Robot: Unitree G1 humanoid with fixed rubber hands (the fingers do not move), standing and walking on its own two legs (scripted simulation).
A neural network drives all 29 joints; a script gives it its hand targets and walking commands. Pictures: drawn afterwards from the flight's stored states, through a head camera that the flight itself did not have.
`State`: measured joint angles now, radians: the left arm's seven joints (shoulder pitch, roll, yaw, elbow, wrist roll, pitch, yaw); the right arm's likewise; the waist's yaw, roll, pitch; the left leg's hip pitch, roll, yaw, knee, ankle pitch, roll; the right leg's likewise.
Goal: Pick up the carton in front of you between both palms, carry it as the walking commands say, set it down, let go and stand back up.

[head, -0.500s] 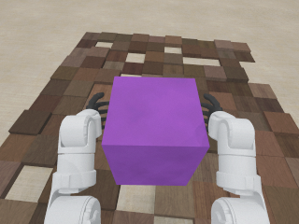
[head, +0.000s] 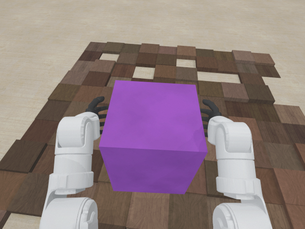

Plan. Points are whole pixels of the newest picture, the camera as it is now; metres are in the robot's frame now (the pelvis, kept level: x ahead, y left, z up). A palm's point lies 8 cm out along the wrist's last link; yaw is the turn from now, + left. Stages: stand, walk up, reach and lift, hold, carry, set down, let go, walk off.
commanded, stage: carry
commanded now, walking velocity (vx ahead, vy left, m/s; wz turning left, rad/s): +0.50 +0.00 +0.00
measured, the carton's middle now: (152, 140) +0.37 +0.00 +0.04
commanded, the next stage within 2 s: none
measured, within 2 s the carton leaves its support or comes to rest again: neither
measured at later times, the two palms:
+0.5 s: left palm (115, 56) +0.63 +0.11 +0.15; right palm (203, 49) +0.67 -0.18 +0.15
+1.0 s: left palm (128, 6) +0.97 +0.09 +0.19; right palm (198, 8) +0.94 -0.21 +0.19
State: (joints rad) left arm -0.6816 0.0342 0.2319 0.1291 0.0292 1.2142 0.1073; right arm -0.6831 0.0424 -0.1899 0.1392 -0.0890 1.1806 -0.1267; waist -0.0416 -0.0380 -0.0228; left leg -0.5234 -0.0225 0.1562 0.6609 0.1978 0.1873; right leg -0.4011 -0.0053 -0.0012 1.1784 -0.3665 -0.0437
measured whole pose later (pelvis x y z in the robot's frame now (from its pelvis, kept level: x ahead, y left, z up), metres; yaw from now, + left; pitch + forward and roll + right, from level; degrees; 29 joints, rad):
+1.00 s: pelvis +0.56 -0.03 +0.03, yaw -1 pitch +7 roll -2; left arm -0.89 0.00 0.29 0.05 0.07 1.36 0.15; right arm -0.84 0.00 -0.30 0.03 -0.04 1.32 -0.14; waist -0.08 -0.01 0.00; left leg -0.29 -0.02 0.08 0.45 -0.14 0.11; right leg -0.70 -0.03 -0.02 0.90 -0.24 -0.02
